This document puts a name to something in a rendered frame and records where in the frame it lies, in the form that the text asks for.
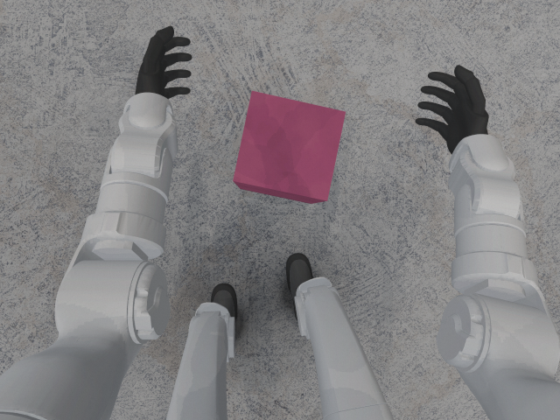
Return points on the right robot hand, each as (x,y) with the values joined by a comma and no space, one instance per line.
(467,115)

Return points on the robot left upper arm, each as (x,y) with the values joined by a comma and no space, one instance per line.
(107,310)

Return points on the right robot foot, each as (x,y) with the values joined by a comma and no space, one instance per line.
(298,271)

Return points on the left robot forearm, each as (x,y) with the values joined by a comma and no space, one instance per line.
(128,220)

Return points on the robot right upper arm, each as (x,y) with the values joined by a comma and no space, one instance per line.
(506,353)

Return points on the right robot forearm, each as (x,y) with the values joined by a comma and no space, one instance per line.
(489,228)

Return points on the robot foot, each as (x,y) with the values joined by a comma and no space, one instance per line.
(224,294)
(298,271)

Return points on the carton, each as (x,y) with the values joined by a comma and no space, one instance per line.
(288,148)

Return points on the left robot foot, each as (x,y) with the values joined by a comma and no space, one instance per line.
(224,294)

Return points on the left robot hand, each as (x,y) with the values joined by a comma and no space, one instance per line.
(152,77)

